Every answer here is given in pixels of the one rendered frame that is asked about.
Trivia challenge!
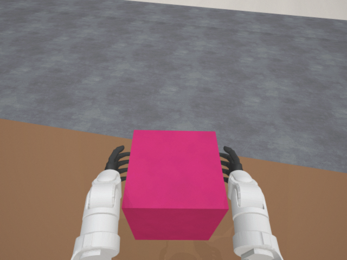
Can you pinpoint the left robot hand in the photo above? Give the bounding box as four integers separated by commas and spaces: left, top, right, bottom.
105, 145, 130, 181

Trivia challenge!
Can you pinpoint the right robot hand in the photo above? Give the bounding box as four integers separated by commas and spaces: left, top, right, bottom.
219, 146, 243, 183

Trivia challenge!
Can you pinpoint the carton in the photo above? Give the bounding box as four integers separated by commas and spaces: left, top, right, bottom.
121, 130, 229, 241

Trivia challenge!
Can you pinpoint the left robot forearm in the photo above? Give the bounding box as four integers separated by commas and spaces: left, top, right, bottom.
71, 170, 121, 260

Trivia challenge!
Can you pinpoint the right robot forearm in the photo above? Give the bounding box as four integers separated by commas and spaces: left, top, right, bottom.
228, 170, 283, 260

